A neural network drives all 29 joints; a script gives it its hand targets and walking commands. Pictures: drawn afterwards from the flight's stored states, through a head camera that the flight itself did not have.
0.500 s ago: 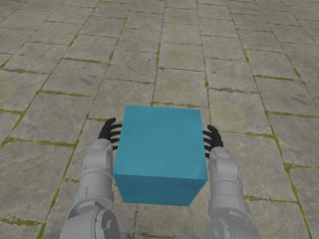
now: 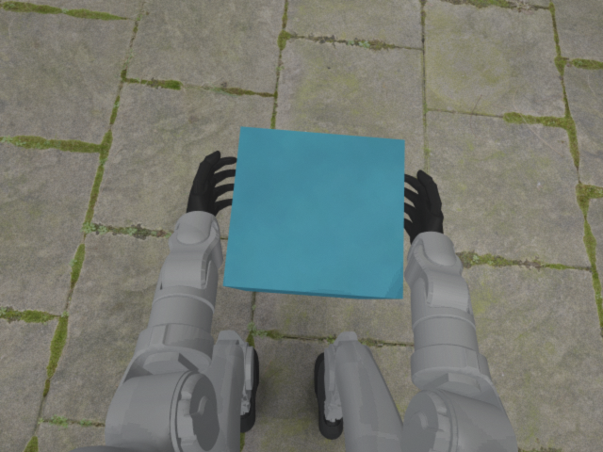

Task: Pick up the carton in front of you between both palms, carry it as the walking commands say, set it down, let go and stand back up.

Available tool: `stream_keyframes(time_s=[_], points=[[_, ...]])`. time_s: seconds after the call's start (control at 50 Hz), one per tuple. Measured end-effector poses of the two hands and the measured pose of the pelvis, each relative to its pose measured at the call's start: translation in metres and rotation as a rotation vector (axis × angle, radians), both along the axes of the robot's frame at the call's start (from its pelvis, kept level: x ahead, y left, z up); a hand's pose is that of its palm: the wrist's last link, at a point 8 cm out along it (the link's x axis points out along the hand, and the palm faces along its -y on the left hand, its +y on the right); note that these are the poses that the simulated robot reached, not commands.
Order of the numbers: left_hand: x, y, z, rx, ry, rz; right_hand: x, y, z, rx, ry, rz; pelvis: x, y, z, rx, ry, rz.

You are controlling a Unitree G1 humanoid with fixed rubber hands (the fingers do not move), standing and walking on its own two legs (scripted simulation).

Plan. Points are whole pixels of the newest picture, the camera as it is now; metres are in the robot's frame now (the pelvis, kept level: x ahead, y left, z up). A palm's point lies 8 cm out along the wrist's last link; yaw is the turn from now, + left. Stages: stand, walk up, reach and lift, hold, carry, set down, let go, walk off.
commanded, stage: set down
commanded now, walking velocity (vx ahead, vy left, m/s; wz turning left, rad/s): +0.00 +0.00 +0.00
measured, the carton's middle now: (311, 228) +0.41 -0.03 -0.14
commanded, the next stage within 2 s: none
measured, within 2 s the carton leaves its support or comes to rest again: rests again in 1.54 s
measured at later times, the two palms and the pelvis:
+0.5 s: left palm (240, 218) +0.46 +0.09 -0.23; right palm (405, 242) +0.41 -0.21 -0.22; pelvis -0.03 +0.01 -0.13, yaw -2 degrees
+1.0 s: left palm (253, 225) +0.49 +0.07 -0.38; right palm (385, 244) +0.44 -0.22 -0.38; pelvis -0.04 +0.00 -0.23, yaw -2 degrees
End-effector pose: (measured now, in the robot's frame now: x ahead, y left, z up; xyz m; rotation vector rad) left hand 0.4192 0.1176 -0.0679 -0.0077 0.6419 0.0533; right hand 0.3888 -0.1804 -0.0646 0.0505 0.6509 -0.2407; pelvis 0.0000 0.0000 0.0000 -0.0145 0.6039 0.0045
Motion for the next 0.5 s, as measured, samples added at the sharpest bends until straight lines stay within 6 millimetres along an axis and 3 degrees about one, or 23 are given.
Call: stream_keyframes(time_s=[0.16,0.5], points=[[0.012,-0.005,-0.043,0.009,0.033,-0.012,0.01,-0.005,-0.044,-0.002,0.035,0.002,-0.005,0.003,-0.037,0.0,0.083,0.0],[0.039,-0.033,-0.159,0.008,0.034,-0.068,0.021,-0.03,-0.159,-0.007,0.036,-0.053,-0.027,0.008,-0.128,-0.007,0.182,-0.025]])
